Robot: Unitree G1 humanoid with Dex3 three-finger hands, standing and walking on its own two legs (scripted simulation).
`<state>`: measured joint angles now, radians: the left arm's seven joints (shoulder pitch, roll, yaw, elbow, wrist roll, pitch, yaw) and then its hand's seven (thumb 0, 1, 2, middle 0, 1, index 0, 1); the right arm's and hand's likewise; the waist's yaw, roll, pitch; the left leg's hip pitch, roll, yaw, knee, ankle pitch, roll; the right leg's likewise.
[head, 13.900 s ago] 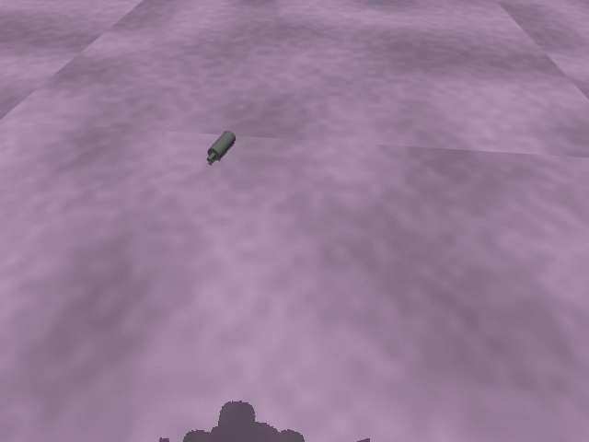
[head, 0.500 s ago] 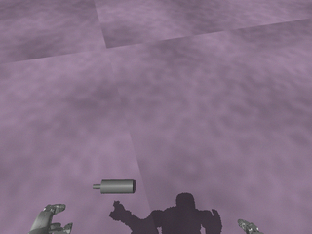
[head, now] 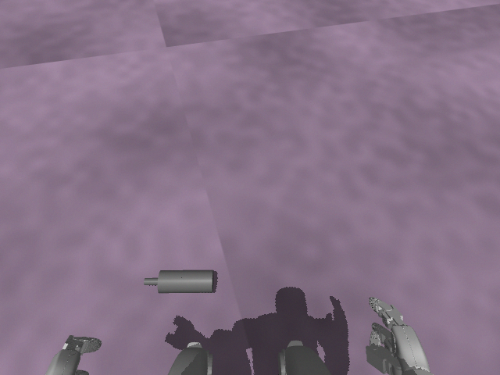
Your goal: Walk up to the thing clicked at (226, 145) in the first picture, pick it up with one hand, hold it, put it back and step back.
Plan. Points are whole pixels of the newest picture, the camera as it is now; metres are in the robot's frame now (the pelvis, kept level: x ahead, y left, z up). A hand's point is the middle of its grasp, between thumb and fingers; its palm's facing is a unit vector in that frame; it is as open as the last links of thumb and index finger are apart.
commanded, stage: rise first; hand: left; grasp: from above
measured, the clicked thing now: (179, 281) +0.44 +0.22 -0.65
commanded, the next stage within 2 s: none
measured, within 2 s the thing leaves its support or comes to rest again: neither
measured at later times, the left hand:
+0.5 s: hand (121, 348) +0.20 +0.27 -0.29, palm faces -0.42 -0.59 -0.69, open 14.2 cm
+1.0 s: hand (145, 306) +0.31 +0.27 -0.44, palm faces -0.49 -0.16 -0.86, open 14.0 cm
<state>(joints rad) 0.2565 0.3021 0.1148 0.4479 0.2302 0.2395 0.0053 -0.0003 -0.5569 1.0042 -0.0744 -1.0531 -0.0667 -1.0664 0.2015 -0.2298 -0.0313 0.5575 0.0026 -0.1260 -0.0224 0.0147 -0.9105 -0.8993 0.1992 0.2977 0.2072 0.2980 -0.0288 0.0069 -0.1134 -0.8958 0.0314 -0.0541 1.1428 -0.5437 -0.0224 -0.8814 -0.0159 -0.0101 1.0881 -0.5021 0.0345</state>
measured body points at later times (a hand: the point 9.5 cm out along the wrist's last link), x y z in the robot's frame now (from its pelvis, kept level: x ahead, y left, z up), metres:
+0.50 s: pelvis -0.04 +0.00 -0.14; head +0.12 +0.01 +0.27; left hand +0.22 +0.29 -0.25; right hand +0.15 -0.27 -0.24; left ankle +0.00 +0.13 -0.65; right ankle +0.01 -0.14 -0.65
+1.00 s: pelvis -0.09 +0.00 -0.29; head +0.11 +0.02 +0.11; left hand +0.34 +0.27 -0.39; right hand -0.02 -0.29 -0.41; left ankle +0.00 +0.13 -0.65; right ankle +0.01 -0.14 -0.65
